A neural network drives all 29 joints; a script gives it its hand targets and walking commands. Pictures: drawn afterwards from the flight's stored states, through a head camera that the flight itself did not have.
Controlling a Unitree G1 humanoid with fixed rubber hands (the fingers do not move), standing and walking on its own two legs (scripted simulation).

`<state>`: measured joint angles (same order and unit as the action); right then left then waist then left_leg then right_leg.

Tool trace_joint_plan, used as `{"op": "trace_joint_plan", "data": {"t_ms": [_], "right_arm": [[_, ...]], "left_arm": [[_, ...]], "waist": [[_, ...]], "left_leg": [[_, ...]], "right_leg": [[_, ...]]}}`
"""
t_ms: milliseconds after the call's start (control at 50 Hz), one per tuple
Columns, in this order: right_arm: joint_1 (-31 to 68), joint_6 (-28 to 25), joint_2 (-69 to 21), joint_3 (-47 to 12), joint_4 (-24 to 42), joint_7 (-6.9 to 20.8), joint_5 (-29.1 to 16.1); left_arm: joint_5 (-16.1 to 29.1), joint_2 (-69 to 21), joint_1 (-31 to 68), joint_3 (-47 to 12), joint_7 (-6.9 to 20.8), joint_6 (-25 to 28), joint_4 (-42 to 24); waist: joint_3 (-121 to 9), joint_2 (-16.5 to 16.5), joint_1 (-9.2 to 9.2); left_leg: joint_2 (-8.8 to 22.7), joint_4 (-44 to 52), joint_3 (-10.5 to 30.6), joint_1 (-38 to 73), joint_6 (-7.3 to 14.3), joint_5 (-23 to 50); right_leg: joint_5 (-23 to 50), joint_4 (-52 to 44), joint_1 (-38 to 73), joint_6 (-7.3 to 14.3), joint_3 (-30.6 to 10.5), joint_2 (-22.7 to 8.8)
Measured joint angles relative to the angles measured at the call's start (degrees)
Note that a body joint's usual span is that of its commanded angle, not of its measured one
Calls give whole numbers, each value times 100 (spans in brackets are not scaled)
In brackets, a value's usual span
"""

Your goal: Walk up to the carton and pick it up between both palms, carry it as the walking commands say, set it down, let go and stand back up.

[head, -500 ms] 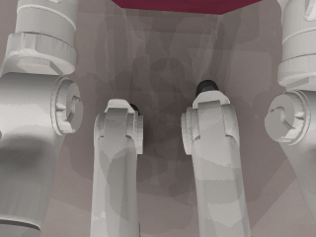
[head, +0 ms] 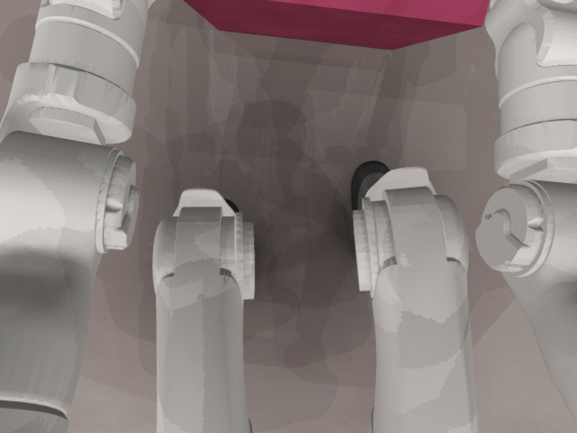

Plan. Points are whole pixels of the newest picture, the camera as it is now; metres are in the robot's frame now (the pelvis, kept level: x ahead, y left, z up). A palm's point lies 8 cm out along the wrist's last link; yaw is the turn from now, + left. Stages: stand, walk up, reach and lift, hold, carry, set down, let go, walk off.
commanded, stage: set down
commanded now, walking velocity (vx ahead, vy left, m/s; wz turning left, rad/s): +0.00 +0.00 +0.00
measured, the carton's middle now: out of the picture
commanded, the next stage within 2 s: none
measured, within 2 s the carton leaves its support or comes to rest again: rests again in 0.32 s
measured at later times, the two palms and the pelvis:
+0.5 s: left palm out of the picture +0.57 +0.10 -0.19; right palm out of the picture +0.52 -0.25 -0.19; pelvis +0.00 -0.01 -0.01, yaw +1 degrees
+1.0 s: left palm out of the picture +0.58 +0.10 -0.20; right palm out of the picture +0.52 -0.25 -0.19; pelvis +0.00 +0.00 -0.02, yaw +0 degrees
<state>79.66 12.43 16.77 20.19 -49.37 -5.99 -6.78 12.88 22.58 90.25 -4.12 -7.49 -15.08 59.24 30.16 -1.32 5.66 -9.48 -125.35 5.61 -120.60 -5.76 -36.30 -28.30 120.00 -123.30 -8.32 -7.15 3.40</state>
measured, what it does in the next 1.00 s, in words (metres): stands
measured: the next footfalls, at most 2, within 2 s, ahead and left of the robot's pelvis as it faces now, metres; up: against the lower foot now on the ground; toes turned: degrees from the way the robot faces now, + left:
none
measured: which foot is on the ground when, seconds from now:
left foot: down 0.00-1.00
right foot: down 0.00-1.00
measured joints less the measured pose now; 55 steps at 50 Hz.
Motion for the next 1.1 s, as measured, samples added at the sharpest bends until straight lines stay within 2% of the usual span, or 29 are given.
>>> {"op": "trace_joint_plan", "data": {"t_ms": [60,140,300,380,460,600,820,1040,1100], "right_arm": [[-39,24,98,23,-139,88,101],[-81,85,172,26,-95,133,90],[98,73,163,71,-314,181,171],[192,11,174,51,-463,216,234],[258,-34,214,22,-556,201,149],[303,-108,180,11,-663,273,189],[229,-128,279,33,-665,428,114],[246,-153,307,184,-768,682,334],[173,-166,302,137,-749,697,347]], "left_arm": [[-194,-153,188,75,-5,-55,285],[-296,-278,165,220,-44,-28,314],[-196,-236,89,286,-55,95,331],[-421,-244,181,460,25,199,457],[-386,-224,126,367,-6,210,367],[-409,-149,190,433,95,299,571],[-566,-254,127,577,122,377,490],[-798,-312,70,899,304,459,536],[-776,-312,-8,827,288,425,454]], "waist": [[-3,-134,-24],[-2,-210,-41],[-8,-20,21],[-15,72,-2],[-15,9,-20],[-21,-32,41],[-29,-13,-17],[-90,-55,8],[-186,-8,8]], "left_leg": [[-25,-15,-19,-64,56,53],[-16,-4,-69,-72,101,75],[-11,-19,-44,-114,24,79],[23,-17,20,-133,-22,66],[27,-75,51,-150,-42,28],[33,-172,36,-179,-22,-15],[121,-261,-20,-241,74,-23],[165,-340,-86,-325,152,-23],[191,-343,-98,-367,146,-44]], "right_leg": [[13,-11,-7,-33,0,-49],[16,-13,-3,-41,-28,-73],[32,56,-98,36,21,-117],[44,54,-147,114,104,-128],[-2,116,-161,155,154,-161],[-81,227,-172,158,166,-201],[-89,274,-195,137,167,-198],[-118,355,-252,134,156,-250],[-131,375,-315,148,156,-253]]}}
